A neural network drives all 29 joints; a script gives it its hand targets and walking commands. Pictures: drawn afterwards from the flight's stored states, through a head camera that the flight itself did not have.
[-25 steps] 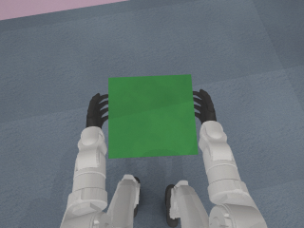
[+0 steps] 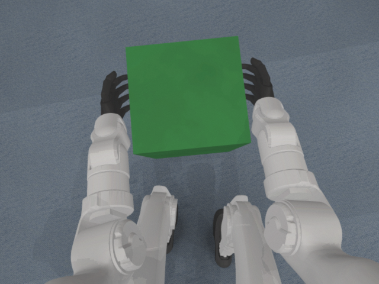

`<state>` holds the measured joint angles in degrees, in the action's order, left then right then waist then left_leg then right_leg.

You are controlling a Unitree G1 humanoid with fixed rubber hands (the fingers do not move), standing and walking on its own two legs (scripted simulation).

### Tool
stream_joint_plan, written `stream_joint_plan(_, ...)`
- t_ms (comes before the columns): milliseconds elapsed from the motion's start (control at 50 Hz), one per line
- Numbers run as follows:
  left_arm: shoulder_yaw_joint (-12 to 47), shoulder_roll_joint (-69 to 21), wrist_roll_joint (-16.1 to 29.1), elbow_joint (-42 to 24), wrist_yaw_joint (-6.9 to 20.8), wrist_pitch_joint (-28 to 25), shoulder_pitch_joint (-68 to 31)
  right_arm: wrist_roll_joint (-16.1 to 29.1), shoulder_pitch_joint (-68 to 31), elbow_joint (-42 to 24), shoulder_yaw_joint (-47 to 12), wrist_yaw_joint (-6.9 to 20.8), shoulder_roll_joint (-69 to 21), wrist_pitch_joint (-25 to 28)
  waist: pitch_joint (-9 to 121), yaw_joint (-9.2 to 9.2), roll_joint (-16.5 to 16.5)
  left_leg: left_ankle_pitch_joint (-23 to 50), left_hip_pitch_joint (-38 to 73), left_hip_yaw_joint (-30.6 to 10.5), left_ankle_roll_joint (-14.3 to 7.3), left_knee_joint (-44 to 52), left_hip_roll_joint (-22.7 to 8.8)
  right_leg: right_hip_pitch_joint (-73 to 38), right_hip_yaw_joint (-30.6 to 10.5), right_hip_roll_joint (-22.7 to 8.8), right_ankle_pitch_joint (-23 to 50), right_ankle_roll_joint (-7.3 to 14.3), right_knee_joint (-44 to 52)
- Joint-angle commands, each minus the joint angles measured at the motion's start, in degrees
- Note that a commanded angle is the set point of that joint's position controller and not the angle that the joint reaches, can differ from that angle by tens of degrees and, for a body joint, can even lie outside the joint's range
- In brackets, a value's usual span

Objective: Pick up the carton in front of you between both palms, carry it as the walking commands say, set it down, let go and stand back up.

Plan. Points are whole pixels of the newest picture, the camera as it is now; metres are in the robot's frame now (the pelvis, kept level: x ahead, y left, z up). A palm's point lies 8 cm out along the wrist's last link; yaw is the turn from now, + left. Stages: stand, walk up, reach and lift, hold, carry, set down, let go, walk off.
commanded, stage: set down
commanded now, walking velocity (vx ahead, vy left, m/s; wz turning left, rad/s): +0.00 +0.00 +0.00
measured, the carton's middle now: (188, 110) +0.48 +0.06 -0.16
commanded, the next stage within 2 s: none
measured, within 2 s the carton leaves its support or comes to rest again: rests again in 1.38 s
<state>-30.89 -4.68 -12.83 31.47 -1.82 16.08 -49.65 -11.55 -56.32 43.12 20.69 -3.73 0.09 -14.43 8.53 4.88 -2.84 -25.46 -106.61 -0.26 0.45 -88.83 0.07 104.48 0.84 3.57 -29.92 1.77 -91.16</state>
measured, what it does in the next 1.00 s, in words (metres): lowers itself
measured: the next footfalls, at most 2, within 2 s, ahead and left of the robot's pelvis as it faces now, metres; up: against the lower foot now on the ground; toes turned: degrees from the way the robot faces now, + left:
none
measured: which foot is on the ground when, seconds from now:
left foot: down 0.00-1.00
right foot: down 0.00-1.00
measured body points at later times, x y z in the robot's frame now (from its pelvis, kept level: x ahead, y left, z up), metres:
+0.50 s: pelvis -0.02 +0.00 -0.11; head +0.33 +0.01 +0.18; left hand +0.47 +0.22 -0.24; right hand +0.55 -0.07 -0.25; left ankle +0.10 +0.12 -0.51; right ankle +0.07 -0.10 -0.51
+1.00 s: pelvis -0.01 +0.00 -0.16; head +0.36 +0.01 +0.08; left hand +0.50 +0.24 -0.32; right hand +0.58 -0.06 -0.34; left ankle +0.10 +0.12 -0.51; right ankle +0.07 -0.10 -0.51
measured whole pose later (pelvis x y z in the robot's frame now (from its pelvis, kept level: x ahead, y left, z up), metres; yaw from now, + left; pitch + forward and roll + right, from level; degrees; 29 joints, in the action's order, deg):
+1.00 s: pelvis -0.01 +0.00 -0.16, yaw +1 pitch +41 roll +3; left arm -27.4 6.6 -0.7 44.3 -4.8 15.5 -74.9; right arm -1.5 -88.0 61.6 4.1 -5.4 17.3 -14.5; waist -16.2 9.3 -0.5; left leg -31.6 -130.6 0.1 2.4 -121.1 2.2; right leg 129.1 0.7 4.1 -36.9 2.2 -125.2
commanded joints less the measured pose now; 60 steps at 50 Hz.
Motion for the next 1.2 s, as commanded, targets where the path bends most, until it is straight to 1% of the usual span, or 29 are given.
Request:
stream_joint_plan(0, 31.4, -47.8, 6.8, 1.7, 10.7, 0.0, -37.4, 5.9, -34.4, 0.4, -25.8, 11.0, -50.9, 0.9, 56.5, 2.74, -0.8, 17.6, 33.6, 2.2, 2.3, 2.5, 8.4, -22.2, -1.3, 7.8, 13.4, -2.1, 6.2)
stream_joint_plan(160, 29.1, -45.8, 7.0, 1.9, 10.3, 1.2, -45.3, 6.1, -41.6, 3.5, -23.7, 11.7, -47.7, -0.4, 55.7, 3.55, -1.5, 15.5, 29.1, 2.8, 2.5, -3.2, 8.2, -14.9, -0.5, 7.9, 10.1, -1.7, -0.1)
stream_joint_plan(300, 27.1, -42.8, 7.5, 2.5, 10.6, 1.1, -50.9, 6.5, -46.1, 5.9, -23.1, 12.0, -44.7, -0.6, 54.2, 4.43, -2.5, 15.2, 24.3, 3.4, 2.4, -8.2, 7.6, -10.8, -0.6, 7.4, 9.7, -1.5, -5.1)
stream_joint_plan(420, 26.9, -39.1, 9.3, 2.1, 10.8, 0.2, -55.2, 8.8, -50.1, 6.6, -25.4, 11.8, -42.3, -0.2, 54.1, 5.73, -3.8, 16.6, 21.2, 4.2, 2.4, -12.9, 6.9, -10.9, -0.9, 6.7, 11.6, -1.7, -9.7)
stream_joint_plan(620, 27.9, -33.3, 14.0, 1.8, 11.2, -1.1, -61.7, 14.1, -56.8, 7.1, -30.6, 11.1, -37.6, 1.1, 52.8, 8.06, -5.8, 19.3, 16.5, 5.3, 2.5, -20.6, 5.6, -14.2, -1.6, 5.4, 15.8, -1.6, -17.8)
stream_joint_plan(640, 28.0, -33.5, 14.6, 2.1, 11.2, -1.3, -61.8, 14.6, -57.6, 7.1, -31.0, 11.1, -37.2, 1.3, 52.1, 7.93, -6.0, 19.4, 16.3, 5.3, 2.5, -21.2, 5.5, -14.0, -1.5, 5.3, 15.9, -1.5, -18.4)
stream_joint_plan(660, 27.9, -34.6, 15.4, 3.1, 11.2, -1.5, -61.0, 15.0, -58.7, 6.5, -31.3, 11.0, -36.7, 1.7, 51.4, 7.33, -6.4, 19.9, 16.5, 5.2, 2.4, -21.8, 5.6, -13.4, -1.2, 5.3, 16.0, -1.5, -19.0)
stream_joint_plan(700, 27.4, -35.8, 16.5, 4.9, 11.3, -1.6, -60.5, 15.4, -60.3, 6.0, -31.5, 10.9, -35.5, 2.4, 50.7, 6.84, -7.2, 21.8, 16.2, 4.8, 2.3, -23.2, 5.6, -13.6, -1.3, 5.1, 18.0, -1.2, -20.3)
stream_joint_plan(740, 27.5, -36.7, 17.5, 5.6, 11.7, -1.4, -60.4, 15.5, -60.8, 5.8, -31.7, 10.9, -35.0, 2.7, 50.8, 6.22, -7.6, 22.7, 14.8, 4.6, 2.4, -24.1, 5.5, -15.5, -1.6, 4.8, 20.1, -0.8, -21.5)
stream_joint_plan(780, 27.7, -37.0, 18.3, 5.3, 11.9, -1.3, -60.9, 15.7, -60.9, 5.7, -32.0, 10.9, -35.1, 2.6, 51.5, 6.06, -8.0, 23.0, 13.2, 4.8, 2.6, -24.8, 5.5, -17.8, -1.8, 4.6, 21.9, -0.5, -22.6)
stream_joint_plan(840, 28.2, -37.7, 19.0, 5.4, 12.3, -1.2, -60.9, 15.5, -59.1, 6.9, -31.3, 11.1, -36.0, 2.5, 50.5, 5.43, -7.4, 23.1, 11.9, 4.8, 2.8, -25.6, 5.6, -17.5, -1.8, 4.5, 22.7, -0.2, -23.5)
stream_joint_plan(940, 27.8, -38.0, 18.8, 6.1, 12.1, -1.7, -61.1, 15.7, -58.3, 8.7, -30.2, 11.9, -36.2, 3.1, 45.9, 5.62, -5.9, 22.3, 11.5, 4.6, 2.7, -26.2, 5.8, -11.4, -1.4, 4.8, 19.5, 0.1, -24.3)
stream_joint_plan(1040, 25.6, -36.6, 17.7, 8.5, 11.6, -2.3, -60.7, 15.7, -59.6, 10.4, -28.9, 12.4, -33.7, 3.9, 39.6, 5.9, -6.3, 20.0, 10.5, 4.1, 2.2, -26.7, 5.9, -5.7, -1.0, 4.8, 14.9, 0.2, -24.6)
stream_joint_plan(1180, 21.4, -33.7, 16.5, 12.4, 11.3, -3.0, -60.4, 14.5, -60.9, 13.5, -27.0, 12.5, -29.0, 4.5, 32.6, 6.02, -7.5, 15.5, 7.5, 3.9, 1.7, -27.2, 5.7, -3.1, -0.9, 4.3, 10.4, 0.4, -25.1)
